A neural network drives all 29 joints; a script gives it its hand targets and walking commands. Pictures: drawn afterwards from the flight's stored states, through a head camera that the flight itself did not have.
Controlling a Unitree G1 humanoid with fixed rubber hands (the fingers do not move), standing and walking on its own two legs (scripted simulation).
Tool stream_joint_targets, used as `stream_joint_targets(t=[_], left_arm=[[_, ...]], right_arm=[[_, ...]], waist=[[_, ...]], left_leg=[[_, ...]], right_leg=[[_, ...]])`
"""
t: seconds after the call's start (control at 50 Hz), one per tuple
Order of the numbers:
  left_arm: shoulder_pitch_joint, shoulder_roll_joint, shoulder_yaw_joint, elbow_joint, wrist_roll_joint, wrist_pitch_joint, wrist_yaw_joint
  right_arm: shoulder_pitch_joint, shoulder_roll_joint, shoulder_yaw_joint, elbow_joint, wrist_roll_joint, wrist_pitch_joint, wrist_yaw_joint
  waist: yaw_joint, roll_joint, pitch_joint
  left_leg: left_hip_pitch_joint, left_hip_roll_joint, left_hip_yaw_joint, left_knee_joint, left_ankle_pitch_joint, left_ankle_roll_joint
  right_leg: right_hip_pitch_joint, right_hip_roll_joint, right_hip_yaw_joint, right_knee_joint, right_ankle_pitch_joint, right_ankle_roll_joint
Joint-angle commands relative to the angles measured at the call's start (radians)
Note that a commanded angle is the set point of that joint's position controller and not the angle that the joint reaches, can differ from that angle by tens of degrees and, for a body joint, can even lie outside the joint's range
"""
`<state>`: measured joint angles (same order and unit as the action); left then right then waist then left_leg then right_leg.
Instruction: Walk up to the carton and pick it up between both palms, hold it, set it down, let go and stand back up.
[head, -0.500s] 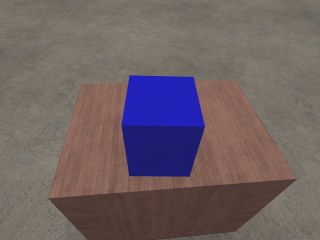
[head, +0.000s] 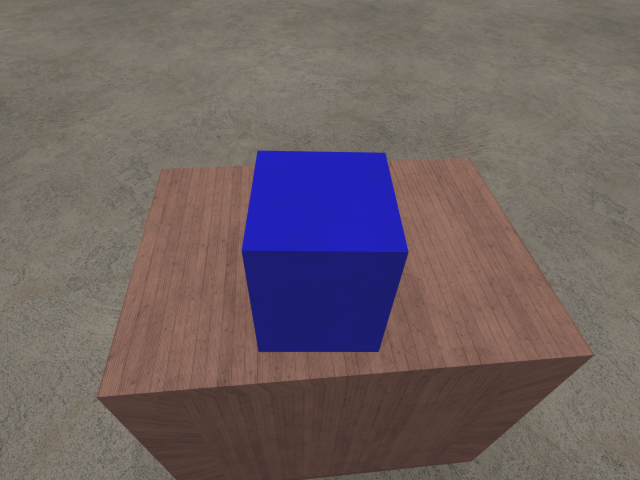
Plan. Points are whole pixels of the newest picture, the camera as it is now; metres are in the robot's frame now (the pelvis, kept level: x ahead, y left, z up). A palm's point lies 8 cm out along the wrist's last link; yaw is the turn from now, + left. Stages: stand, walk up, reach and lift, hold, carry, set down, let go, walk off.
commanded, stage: walk up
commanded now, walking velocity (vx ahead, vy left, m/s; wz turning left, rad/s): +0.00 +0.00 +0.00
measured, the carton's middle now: (320, 254) +0.48 +0.00 +0.00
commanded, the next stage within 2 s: reach and lift in 1.88 s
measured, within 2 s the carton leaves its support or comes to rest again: neither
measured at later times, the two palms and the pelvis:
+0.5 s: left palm out of the picture +0.03 +0.24 -0.15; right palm out of the picture +0.02 -0.20 -0.15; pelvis +0.04 +0.02 -0.01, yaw +2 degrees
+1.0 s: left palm out of the picture +0.01 +0.25 -0.15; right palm out of the picture +0.04 -0.21 -0.14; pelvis +0.03 +0.02 +0.00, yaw +5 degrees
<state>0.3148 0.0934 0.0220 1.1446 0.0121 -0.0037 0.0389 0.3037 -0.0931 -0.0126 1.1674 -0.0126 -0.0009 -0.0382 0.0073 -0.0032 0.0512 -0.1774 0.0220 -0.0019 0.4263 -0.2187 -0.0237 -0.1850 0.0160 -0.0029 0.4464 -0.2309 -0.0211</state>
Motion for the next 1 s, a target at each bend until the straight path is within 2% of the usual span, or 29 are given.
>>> stream_joint_targets(t=[0.0, 0.02, 0.04, 0.06, 0.08, 0.12, 0.18, 0.2, 0.26, 0.28, 0.3, 0.34, 0.38, 0.46, 0.52, 0.54, 0.58, 0.62, 0.66, 0.68, 0.72, 0.76, 0.78, 0.8, 0.84, 0.86, 0.88, 0.92, 0.98], left_arm=[[0.068, 0.083, 0.012, -0.014, 0.005, -0.008, 0.006], [0.09, 0.058, 0.005, -0.007, 0.004, -0.004, 0.007], [0.117, 0.142, -0.005, -0.013, 0.019, -0.016, 0.009], [0.088, 0.159, -0.001, -0.019, 0.013, -0.016, 0.009], [0.082, 0.156, -0.005, -0.026, 0.012, -0.018, 0.008], [0.07, 0.162, -0.017, -0.03, 0.008, -0.022, 0.006], [0.06, 0.158, -0.022, -0.044, 0.007, -0.025, 0.001], [0.05, 0.164, -0.026, -0.041, 0.004, -0.024, 0.0], [0.088, 0.144, -0.035, -0.037, 0.013, -0.025, -0.004], [0.081, 0.155, -0.035, -0.044, 0.01, -0.026, -0.004], [0.075, 0.151, -0.039, -0.046, 0.005, -0.026, -0.003], [0.074, 0.17, -0.04, -0.053, 0.008, -0.027, -0.003], [0.067, 0.185, -0.041, -0.051, 0.013, -0.028, -0.001], [0.055, 0.188, -0.048, -0.063, 0.016, -0.022, 0.003], [0.045, 0.207, -0.048, -0.067, 0.01, -0.019, 0.004], [0.029, 0.195, -0.051, -0.069, 0.01, -0.015, 0.001], [0.026, 0.202, -0.054, -0.071, 0.007, -0.009, 0.003], [0.03, 0.2, -0.055, -0.075, 0.009, -0.008, 0.003], [0.033, 0.218, -0.05, -0.073, 0.005, -0.008, 0.001], [0.029, 0.213, -0.05, -0.074, 0.004, -0.008, 0.001], [0.01, 0.215, -0.054, -0.073, 0.006, -0.008, -0.001], [-0.006, 0.22, -0.053, -0.076, 0.01, -0.01, -0.001], [0.014, 0.215, -0.057, -0.083, 0.009, -0.009, 0.0], [0.012, 0.223, -0.054, -0.071, 0.007, -0.01, 0.0], [-0.002, 0.235, -0.049, -0.077, 0.008, -0.008, -0.002], [0.01, 0.218, -0.056, -0.069, 0.01, -0.008, -0.005], [0.017, 0.215, -0.056, -0.068, 0.008, -0.008, -0.005], [-0.007, 0.23, -0.051, -0.068, 0.008, -0.005, -0.004], [0.011, 0.213, -0.058, -0.061, 0.011, -0.003, -0.005]], right_arm=[[0.062, -0.087, -0.014, -0.012, -0.002, -0.002, -0.003], [0.084, -0.075, -0.015, -0.019, 0.002, -0.002, -0.01], [0.099, -0.139, -0.002, -0.025, -0.015, -0.011, -0.01], [0.103, -0.121, 0.003, -0.029, -0.019, -0.015, -0.009], [0.102, -0.134, 0.004, -0.03, -0.016, -0.019, -0.008], [0.112, -0.131, 0.009, -0.031, -0.012, -0.026, -0.004], [0.111, -0.123, 0.022, -0.041, -0.01, -0.035, -0.002], [0.112, -0.125, 0.027, -0.041, -0.008, -0.036, -0.003], [0.093, -0.154, 0.028, -0.051, -0.009, -0.04, -0.003], [0.115, -0.152, 0.032, -0.049, -0.008, -0.041, -0.004], [0.126, -0.152, 0.032, -0.051, -0.004, -0.044, -0.002], [0.112, -0.159, 0.036, -0.061, -0.001, -0.047, -0.004], [0.123, -0.174, 0.037, -0.066, -0.003, -0.048, -0.006], [0.126, -0.2, 0.029, -0.088, -0.008, -0.047, -0.009], [0.128, -0.187, 0.029, -0.096, -0.003, -0.039, -0.009], [0.131, -0.198, 0.028, -0.099, 0.001, -0.037, -0.01], [0.111, -0.19, 0.034, -0.098, -0.003, -0.033, -0.009], [0.107, -0.206, 0.032, -0.108, -0.004, -0.032, -0.009], [0.083, -0.2, 0.034, -0.115, -0.004, -0.031, -0.008], [0.103, -0.202, 0.032, -0.114, -0.001, -0.031, -0.008], [0.093, -0.212, 0.031, -0.117, -0.002, -0.033, -0.009], [0.09, -0.215, 0.029, -0.117, -0.005, -0.034, -0.009], [0.075, -0.216, 0.032, -0.125, 0.0, -0.036, -0.007], [0.077, -0.208, 0.028, -0.122, 0.002, -0.035, -0.006], [0.097, -0.216, 0.034, -0.115, 0.004, -0.036, -0.007], [0.076, -0.231, 0.028, -0.121, 0.003, -0.037, -0.006], [0.059, -0.226, 0.031, -0.128, 0.003, -0.034, -0.006], [0.069, -0.209, 0.036, -0.125, 0.006, -0.031, -0.005], [0.055, -0.216, 0.037, -0.127, 0.003, -0.029, -0.003]], waist=[[-0.002, -0.005, 0.078], [0.0, -0.011, 0.096], [-0.007, -0.007, 0.058], [-0.009, -0.047, 0.096], [-0.017, -0.035, 0.094], [-0.025, -0.052, 0.093], [-0.023, -0.039, 0.086], [-0.021, -0.018, 0.112], [0.002, 0.015, 0.105], [-0.009, 0.008, 0.078], [-0.009, 0.029, 0.052], [0.003, 0.059, 0.025], [-0.002, 0.066, -0.009], [-0.01, 0.048, -0.063], [-0.018, -0.003, -0.039], [-0.017, 0.018, -0.018], [-0.006, -0.015, 0.027], [-0.002, 0.001, 0.036], [0.004, -0.021, 0.045], [-0.01, -0.018, 0.018], [-0.016, -0.03, 0.03], [-0.014, -0.008, 0.022], [-0.005, 0.037, 0.025], [-0.011, 0.047, -0.008], [-0.017, 0.02, -0.018], [-0.005, 0.045, -0.041], [-0.007, 0.057, -0.032], [-0.007, 0.003, 0.006], [-0.001, 0.016, 0.056]], left_leg=[[-0.044, 0.046, -0.041, -0.087, 0.024, 0.037], [-0.062, 0.051, -0.052, -0.069, 0.023, 0.035], [-0.057, 0.04, -0.053, -0.047, -0.142, 0.048], [-0.076, 0.036, -0.058, -0.048, -0.166, 0.053], [-0.057, 0.031, -0.049, -0.034, -0.15, 0.049], [-0.048, 0.033, -0.053, -0.009, -0.104, 0.051], [-0.052, 0.038, -0.069, -0.014, -0.065, 0.051], [-0.074, 0.041, -0.073, -0.027, -0.068, 0.054], [-0.082, 0.047, -0.092, -0.02, 0.012, 0.055], [-0.084, 0.052, -0.088, -0.031, 0.039, 0.055], [-0.071, 0.056, -0.098, -0.029, 0.068, 0.056], [-0.049, 0.058, -0.105, -0.015, 0.168, 0.065], [-0.013, 0.061, -0.105, 0.012, 0.28, 0.068], [0.055, 0.071, -0.113, 0.043, 0.442, 0.084], [0.029, 0.067, -0.095, 0.059, 0.413, 0.082], [0.027, 0.062, -0.095, 0.054, 0.418, 0.076], [-0.021, 0.069, -0.114, 0.051, 0.409, 0.09], [-0.042, 0.059, -0.101, 0.046, 0.356, 0.085], [-0.049, 0.047, -0.104, 0.055, 0.328, 0.078], [-0.059, 0.048, -0.099, 0.046, 0.295, 0.08], [-0.02, 0.048, -0.121, 0.039, 0.321, 0.085], [-0.029, 0.053, -0.123, 0.032, 0.335, 0.086], [-0.022, 0.055, -0.133, 0.031, 0.331, 0.084], [-0.013, 0.05, -0.129, 0.021, 0.315, 0.081], [-0.022, 0.058, -0.146, 0.013, 0.32, 0.083], [-0.004, 0.055, -0.142, 0.011, 0.299, 0.085], [-0.02, 0.048, -0.138, 0.008, 0.271, 0.082], [-0.05, 0.047, -0.151, -0.007, 0.21, 0.08], [-0.084, 0.043, -0.153, -0.014, 0.165, 0.078]], right_leg=[[-0.049, -0.084, 0.079, -0.102, 0.009, -0.007], [-0.053, -0.081, 0.077, -0.11, 0.001, -0.004], [-0.044, -0.101, 0.103, -0.128, -0.177, -0.01], [-0.083, -0.107, 0.119, -0.151, -0.256, -0.016], [-0.095, -0.109, 0.129, -0.16, -0.271, -0.016], [-0.106, -0.113, 0.131, -0.177, -0.262, -0.017], [-0.082, -0.108, 0.113, -0.142, -0.178, -0.019], [-0.083, -0.107, 0.094, -0.123, -0.165, -0.021], [-0.027, -0.091, 0.072, -0.077, -0.021, -0.012], [-0.006, -0.095, 0.062, -0.059, 0.011, -0.02], [0.017, -0.096, 0.056, -0.052, 0.032, -0.023], [0.036, -0.097, 0.041, -0.026, 0.101, -0.015], [0.066, -0.108, 0.032, -0.001, 0.211, -0.017], [0.065, -0.113, -0.005, 0.039, 0.262, -0.001], [0.069, -0.113, -0.008, 0.037, 0.295, 0.0], [0.054, -0.112, -0.009, 0.042, 0.279, 0.0], [0.053, -0.11, -0.011, 0.035, 0.263, 0.001], [0.071, -0.119, -0.005, 0.027, 0.271, -0.006], [0.06, -0.122, 0.001, 0.005, 0.268, -0.01], [0.093, -0.131, -0.001, 0.003, 0.275, -0.019], [0.054, -0.127, 0.009, 0.008, 0.256, -0.016], [0.07, -0.123, -0.008, 0.006, 0.235, -0.011], [0.068, -0.121, -0.008, -0.002, 0.214, -0.008], [0.078, -0.126, -0.005, -0.002, 0.193, -0.013], [0.111, -0.119, -0.011, -0.002, 0.178, -0.014], [0.104, -0.12, -0.01, -0.006, 0.146, -0.007], [0.098, -0.12, -0.01, -0.019, 0.128, -0.012], [0.098, -0.118, -0.01, -0.031, 0.102, -0.012], [0.067, -0.127, -0.009, -0.062, 0.056, -0.008]])
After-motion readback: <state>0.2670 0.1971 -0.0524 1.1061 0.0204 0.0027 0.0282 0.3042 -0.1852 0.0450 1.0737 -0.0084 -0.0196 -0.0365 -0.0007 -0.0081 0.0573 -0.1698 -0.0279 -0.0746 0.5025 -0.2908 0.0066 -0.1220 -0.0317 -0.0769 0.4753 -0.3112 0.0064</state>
